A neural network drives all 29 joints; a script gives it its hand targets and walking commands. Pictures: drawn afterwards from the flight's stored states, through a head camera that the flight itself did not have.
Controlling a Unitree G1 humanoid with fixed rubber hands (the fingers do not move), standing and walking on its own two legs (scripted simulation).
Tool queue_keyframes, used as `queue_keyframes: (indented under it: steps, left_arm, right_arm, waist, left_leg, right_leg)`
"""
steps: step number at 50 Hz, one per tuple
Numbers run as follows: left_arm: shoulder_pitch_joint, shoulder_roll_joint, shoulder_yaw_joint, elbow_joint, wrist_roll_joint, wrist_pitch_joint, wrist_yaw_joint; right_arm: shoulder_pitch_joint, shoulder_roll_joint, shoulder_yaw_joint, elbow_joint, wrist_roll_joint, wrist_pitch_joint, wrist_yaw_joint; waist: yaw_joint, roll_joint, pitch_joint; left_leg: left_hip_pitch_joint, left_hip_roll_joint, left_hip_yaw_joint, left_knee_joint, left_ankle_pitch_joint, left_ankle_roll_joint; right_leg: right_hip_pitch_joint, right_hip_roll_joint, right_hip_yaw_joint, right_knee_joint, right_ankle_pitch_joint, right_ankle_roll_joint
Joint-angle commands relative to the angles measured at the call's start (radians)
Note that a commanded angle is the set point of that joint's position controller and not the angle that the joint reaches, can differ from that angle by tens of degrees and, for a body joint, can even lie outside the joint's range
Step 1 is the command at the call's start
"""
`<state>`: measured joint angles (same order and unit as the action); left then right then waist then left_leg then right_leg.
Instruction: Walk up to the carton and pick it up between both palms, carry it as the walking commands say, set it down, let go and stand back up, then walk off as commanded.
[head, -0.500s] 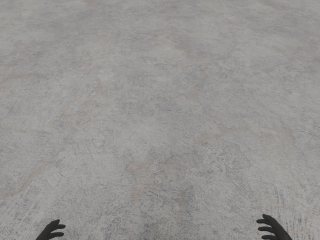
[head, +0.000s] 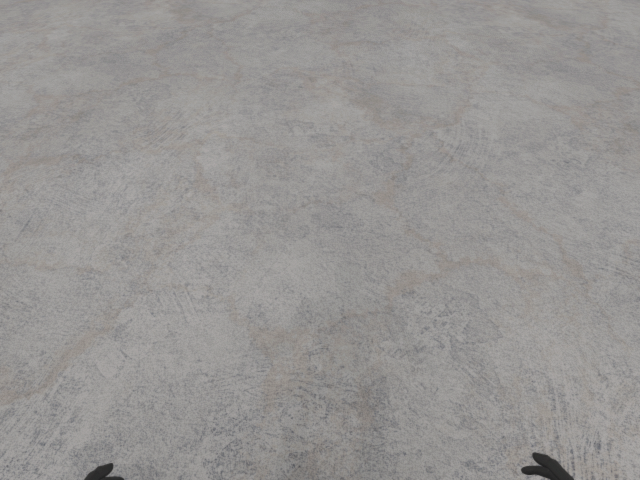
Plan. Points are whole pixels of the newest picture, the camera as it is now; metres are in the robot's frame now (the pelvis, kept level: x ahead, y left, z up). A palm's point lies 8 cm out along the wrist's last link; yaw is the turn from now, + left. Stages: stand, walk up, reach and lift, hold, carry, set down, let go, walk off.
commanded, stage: stand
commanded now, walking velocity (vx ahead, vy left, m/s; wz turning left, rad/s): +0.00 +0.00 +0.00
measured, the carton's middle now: out of the picture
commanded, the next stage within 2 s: walk up in 1.10 s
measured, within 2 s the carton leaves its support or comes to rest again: neither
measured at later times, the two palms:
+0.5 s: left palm out of the picture +0.10 +0.31 -0.10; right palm out of the picture +0.10 -0.31 -0.10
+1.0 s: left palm out of the picture +0.11 +0.31 -0.10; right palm out of the picture +0.11 -0.31 -0.10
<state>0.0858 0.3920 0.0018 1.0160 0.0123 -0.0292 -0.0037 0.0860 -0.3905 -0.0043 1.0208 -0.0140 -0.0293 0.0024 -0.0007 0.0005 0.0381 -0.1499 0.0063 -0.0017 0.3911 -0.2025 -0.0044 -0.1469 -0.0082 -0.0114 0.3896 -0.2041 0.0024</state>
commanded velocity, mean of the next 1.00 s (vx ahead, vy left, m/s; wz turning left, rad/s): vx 0.00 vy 0.00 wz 0.00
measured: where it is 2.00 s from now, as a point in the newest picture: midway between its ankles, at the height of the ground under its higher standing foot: outside the picture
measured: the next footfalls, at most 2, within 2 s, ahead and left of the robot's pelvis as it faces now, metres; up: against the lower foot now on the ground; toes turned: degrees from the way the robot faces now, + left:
right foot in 2.00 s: +0.06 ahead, -0.09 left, +0.00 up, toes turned +18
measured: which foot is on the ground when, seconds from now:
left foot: down 0.00-1.00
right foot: down 0.00-1.00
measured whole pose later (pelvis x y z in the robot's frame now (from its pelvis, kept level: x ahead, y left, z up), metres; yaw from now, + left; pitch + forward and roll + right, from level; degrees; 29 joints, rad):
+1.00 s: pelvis +0.01 +0.00 +0.00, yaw +0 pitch -2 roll +0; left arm 0.08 0.40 0.00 1.06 0.01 -0.02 0.00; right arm 0.08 -0.40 -0.01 1.06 -0.01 -0.02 0.00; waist 0.00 0.00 0.04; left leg -0.11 0.01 0.00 0.33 -0.19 -0.01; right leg -0.11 -0.01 -0.01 0.33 -0.19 0.00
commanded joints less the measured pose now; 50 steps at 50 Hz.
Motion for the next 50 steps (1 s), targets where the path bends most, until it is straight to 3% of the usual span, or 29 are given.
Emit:
queue_keyframes:
  steps: [1,50]
  left_arm:
    - [-0.046,0.171,0.031,-0.035,-0.001,-0.009,0.005]
    - [-0.038,0.179,0.033,0.001,-0.002,0.001,0.01]
  right_arm:
    - [-0.046,-0.17,-0.032,-0.034,0.001,-0.009,-0.005]
    - [-0.038,-0.179,-0.034,-0.002,0.002,0.001,-0.009]
  waist:
    - [0.0,0.001,-0.054]
    - [0.0,0.0,-0.059]
  left_leg:
    - [0.004,0.111,-0.098,-0.077,0.09,0.037]
    - [0.041,0.121,-0.094,-0.103,0.161,0.033]
  right_leg:
    - [0.004,-0.112,0.101,-0.08,0.076,-0.036]
    - [0.043,-0.123,0.095,-0.105,0.146,-0.03]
